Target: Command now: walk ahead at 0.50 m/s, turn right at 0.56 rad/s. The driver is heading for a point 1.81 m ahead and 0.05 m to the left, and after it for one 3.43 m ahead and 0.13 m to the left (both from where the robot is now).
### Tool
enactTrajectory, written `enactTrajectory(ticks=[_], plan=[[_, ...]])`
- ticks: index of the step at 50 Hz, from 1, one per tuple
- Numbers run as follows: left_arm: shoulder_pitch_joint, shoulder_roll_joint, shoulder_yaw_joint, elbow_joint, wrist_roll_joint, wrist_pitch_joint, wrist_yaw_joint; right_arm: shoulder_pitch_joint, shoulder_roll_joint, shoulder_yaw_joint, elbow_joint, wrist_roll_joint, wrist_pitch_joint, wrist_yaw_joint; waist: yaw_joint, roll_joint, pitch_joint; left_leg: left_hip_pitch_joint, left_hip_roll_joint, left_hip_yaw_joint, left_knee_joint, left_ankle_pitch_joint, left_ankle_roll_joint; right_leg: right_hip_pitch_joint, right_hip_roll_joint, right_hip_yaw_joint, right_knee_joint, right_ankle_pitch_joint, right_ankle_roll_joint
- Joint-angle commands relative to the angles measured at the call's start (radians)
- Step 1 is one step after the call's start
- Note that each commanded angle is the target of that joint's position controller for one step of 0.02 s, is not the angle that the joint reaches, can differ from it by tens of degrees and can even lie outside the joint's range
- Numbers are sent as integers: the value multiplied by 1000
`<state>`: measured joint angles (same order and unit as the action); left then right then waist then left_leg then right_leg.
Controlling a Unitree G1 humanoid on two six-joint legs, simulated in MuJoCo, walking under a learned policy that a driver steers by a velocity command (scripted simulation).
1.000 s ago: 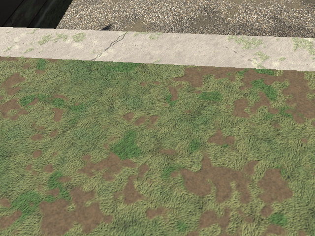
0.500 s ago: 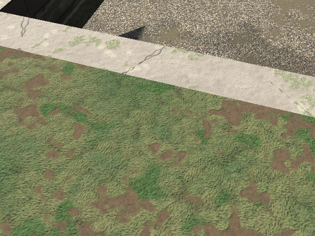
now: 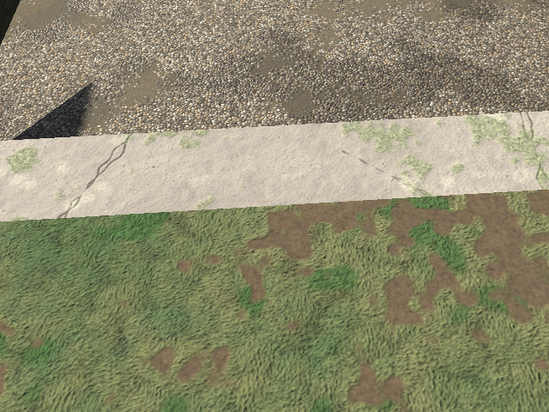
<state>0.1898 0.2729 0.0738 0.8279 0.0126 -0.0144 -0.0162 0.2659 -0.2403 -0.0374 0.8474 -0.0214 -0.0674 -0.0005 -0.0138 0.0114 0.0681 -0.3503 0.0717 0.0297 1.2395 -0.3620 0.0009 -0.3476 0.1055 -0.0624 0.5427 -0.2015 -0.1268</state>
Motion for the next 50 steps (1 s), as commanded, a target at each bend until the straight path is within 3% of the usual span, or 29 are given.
enactTrajectory(ticks=[1, 3, 6, 11, 15, 17, 19, 20, 21, 22, 23, 24, 25, 27, 30, 35, 40, 42, 44, 45, 46, 47, 48, 49, 50], plan=[[71, 108, 26, -28, -15, -20, 15, 38, -105, -21, -74, -26, 9, 3, -13, -13, -76, -206, 50, -63, -60, 49, -18, 210, -263, 356, -301, 316, -160], [95, 126, 28, -22, -17, -38, 10, 31, -91, -19, -82, -29, 34, 10, -21, -19, -84, -201, 45, -44, -117, 69, -39, 181, -232, 322, -314, 365, -163], [153, 148, 34, -14, -13, -43, 9, -84, -88, -17, -123, -26, 43, 13, 13, -40, -46, -275, 44, -32, -245, 171, -61, 177, -211, 330, -347, 295, -147], [243, 151, 35, -3, -11, -39, 12, -259, -91, -10, -179, -17, 36, 19, 85, -68, -28, -342, 11, -43, -470, 316, -65, 283, -206, 369, -323, 285, -117], [282, 163, 37, -1, 1, -37, 22, -346, -100, -3, -220, -8, 20, 25, 111, -80, -25, -306, -33, -44, -594, 317, -45, 347, -225, 409, -254, 401, -106], [252, 178, 40, -14, 4, -38, 30, -308, -121, -6, -221, -4, 12, 22, 79, -92, -29, -203, -48, -60, -664, 280, -23, 335, -237, 440, -215, 434, -77], [211, 181, 37, -15, 5, -46, 30, -150, -144, -18, -167, -7, 2, 14, 12, -94, -77, 20, -86, -21, -718, 234, 20, 305, -233, 405, -122, 591, -39], [217, 167, 30, -3, 2, -52, 25, -21, -160, -29, -124, -12, -9, 4, -48, -47, -139, 178, -93, -7, -782, 249, 49, 294, -180, 346, 45, 644, -16], [231, 123, 15, -14, 0, -59, 18, 124, -212, -43, -105, -27, -18, -10, -104, 22, -252, 378, 58, -172, -804, 104, 99, 193, -123, 285, 296, 466, 7], [348, 48, 2, -31, -26, -61, 14, 193, -322, -68, -91, -43, -12, -13, -55, 252, -340, 593, 299, -663, -903, 0, 229, -97, 54, 183, 607, -120, 55], [363, 96, 3, -12, 6, -59, 16, 144, -277, -66, -78, -9, 3, 0, -22, 218, -288, 541, 315, -867, -991, -69, 270, -226, 36, 219, 705, -307, 44], [284, 112, 4, -15, 20, -53, 12, 43, -194, -50, -98, 5, 7, 8, 8, 93, -138, 413, 279, -715, -989, -114, 264, -265, -36, 205, 728, -216, 42], [191, 113, -1, -33, 29, -55, 5, -3, -142, -37, -101, 7, 5, 15, 3, 17, -78, 315, 219, -578, -998, -18, 243, -254, -79, 175, 671, -150, 48], [140, 99, -7, -57, 43, -47, -4, -2, -118, -25, -76, 9, -3, 16, 27, 68, -52, 236, 123, -425, -1014, 222, 207, -210, -129, 140, 567, -113, 72], [124, 70, -22, -67, 44, -35, -11, 70, -141, -33, -32, 20, -16, 18, 36, 85, -82, 222, 90, -353, -1016, 448, 235, -186, -136, 101, 493, -110, 114], [-99, 44, -49, -140, 31, -34, -14, 139, -158, -47, -3, 22, -2, 10, -15, 78, -24, 175, 55, -322, -1069, 350, 231, -217, -150, 66, 227, 40, 164], [-214, 53, -55, -183, 13, -46, -7, 196, -179, -61, 6, 11, 5, 9, -52, 74, -43, 209, 61, -351, -986, 443, 203, -135, -113, 66, 74, 99, 167], [-180, 70, -50, -182, 10, -55, 0, 174, -190, -67, -5, 7, 10, 5, -25, 80, -52, 197, 69, -387, -933, 451, 179, -42, -100, 79, 13, 56, 151], [-40, 97, -35, -141, 14, -71, 14, 137, -195, -71, -18, 12, 10, 3, 47, 44, -94, 136, 22, -386, -797, 455, 142, 181, -84, 80, -102, 43, 121], [76, 158, -16, -121, 31, -84, 29, 128, -160, -63, -33, 22, 2, 8, 99, -42, -176, 61, -44, -325, -598, 385, 112, 357, -207, 202, -153, -37, 81], [189, 250, 7, -121, 51, -79, 44, 149, -74, -43, -74, 49, -3, 9, 131, -213, -303, -148, -158, -174, -319, 56, 71, 591, -460, 511, -229, -270, 13], [177, 264, 17, -108, 37, -58, 43, 196, -110, -47, -88, 28, 9, 4, 80, -288, -287, -301, -175, -105, -171, -195, 75, 547, -560, 787, -308, -370, -61], [117, 170, -1, -122, 29, -51, 37, 187, -139, -53, -58, 6, 24, 3, 51, -147, -172, -329, -95, -130, -91, -129, 83, 442, -525, 704, -305, -422, -67], [69, 100, -17, -128, 22, -55, 32, 137, -126, -51, -54, 0, 28, 16, 44, -75, -88, -320, -67, -125, -95, -53, 76, 346, -465, 560, -323, -322, -51], [45, 73, -25, -126, 22, -60, 30, 114, -107, -50, -57, -2, 34, 24, 28, -89, -52, -295, -42, -115, -124, -8, 67, 285, -419, 435, -348, -183, -28]])
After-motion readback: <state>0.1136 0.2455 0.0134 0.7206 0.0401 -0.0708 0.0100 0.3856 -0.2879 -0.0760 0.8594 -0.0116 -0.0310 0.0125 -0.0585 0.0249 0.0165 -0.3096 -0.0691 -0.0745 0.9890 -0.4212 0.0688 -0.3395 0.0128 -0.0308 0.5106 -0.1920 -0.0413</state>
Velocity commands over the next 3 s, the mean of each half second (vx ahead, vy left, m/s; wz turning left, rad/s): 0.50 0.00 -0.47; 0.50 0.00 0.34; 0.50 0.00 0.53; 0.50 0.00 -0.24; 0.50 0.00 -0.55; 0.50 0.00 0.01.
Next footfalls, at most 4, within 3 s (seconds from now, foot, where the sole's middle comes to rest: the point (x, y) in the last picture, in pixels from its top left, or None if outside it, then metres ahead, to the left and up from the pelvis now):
0.42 left None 0.42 0.09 -0.76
0.90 right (345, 345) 0.61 -0.14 -0.76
1.40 left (252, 268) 0.84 0.10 -0.76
2.00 right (282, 189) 1.13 0.01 -0.76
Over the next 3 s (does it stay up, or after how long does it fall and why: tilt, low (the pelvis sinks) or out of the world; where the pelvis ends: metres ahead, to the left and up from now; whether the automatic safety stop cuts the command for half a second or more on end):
stays up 1.15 0.02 0.00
